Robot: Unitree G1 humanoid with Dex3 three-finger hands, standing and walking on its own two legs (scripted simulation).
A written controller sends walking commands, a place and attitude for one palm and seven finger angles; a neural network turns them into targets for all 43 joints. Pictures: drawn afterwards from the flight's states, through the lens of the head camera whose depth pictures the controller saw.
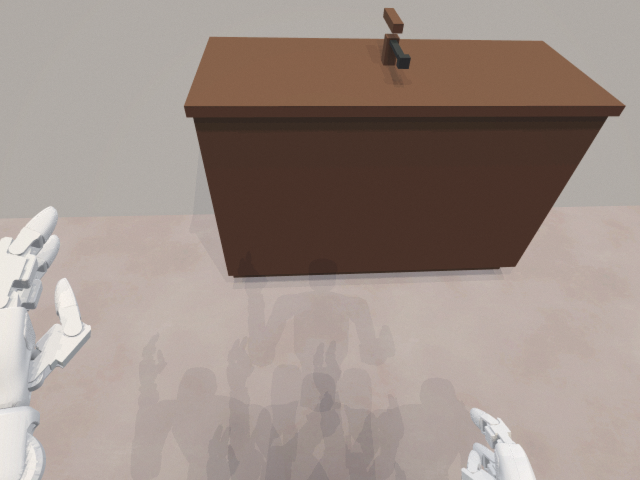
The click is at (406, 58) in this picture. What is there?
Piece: tap's lever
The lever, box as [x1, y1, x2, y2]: [396, 54, 410, 68]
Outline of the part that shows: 398,54 396,64 397,67 408,68 410,59 408,54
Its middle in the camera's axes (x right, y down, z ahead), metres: +0.21 -0.46 +1.00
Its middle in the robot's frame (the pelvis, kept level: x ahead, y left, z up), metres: +1.08 -0.14 +0.08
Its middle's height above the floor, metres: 0.85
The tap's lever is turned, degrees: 0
